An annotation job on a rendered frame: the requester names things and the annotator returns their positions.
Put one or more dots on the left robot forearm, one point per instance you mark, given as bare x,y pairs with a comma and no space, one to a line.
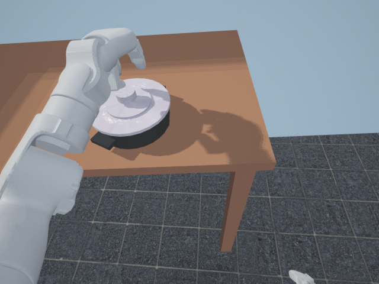
74,104

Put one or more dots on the pot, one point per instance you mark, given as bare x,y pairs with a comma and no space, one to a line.
133,141

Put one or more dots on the knob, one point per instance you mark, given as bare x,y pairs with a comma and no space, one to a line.
126,95

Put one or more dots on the right robot hand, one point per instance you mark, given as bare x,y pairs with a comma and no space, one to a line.
300,278

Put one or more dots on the table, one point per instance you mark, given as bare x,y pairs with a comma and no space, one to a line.
215,122

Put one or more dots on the lid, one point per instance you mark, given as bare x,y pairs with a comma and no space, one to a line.
149,109

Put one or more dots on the left robot hand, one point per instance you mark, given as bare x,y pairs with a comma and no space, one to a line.
125,42

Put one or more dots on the left robot upper arm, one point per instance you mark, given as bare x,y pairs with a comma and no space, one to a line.
42,185

